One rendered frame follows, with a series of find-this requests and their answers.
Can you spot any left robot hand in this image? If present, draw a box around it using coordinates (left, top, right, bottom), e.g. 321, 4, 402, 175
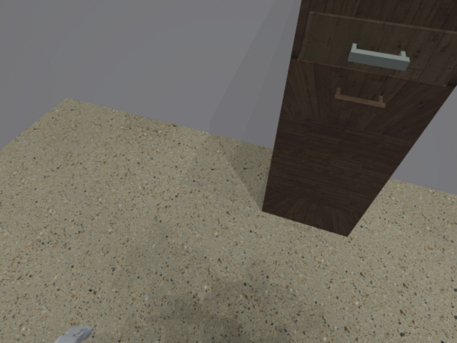
54, 326, 92, 343

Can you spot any cabinet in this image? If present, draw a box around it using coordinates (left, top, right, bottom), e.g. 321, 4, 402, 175
262, 0, 457, 237

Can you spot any handle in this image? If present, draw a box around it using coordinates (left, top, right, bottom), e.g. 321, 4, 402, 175
348, 43, 410, 71
332, 94, 385, 115

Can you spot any drawer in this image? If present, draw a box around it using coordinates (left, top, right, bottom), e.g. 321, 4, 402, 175
299, 11, 457, 84

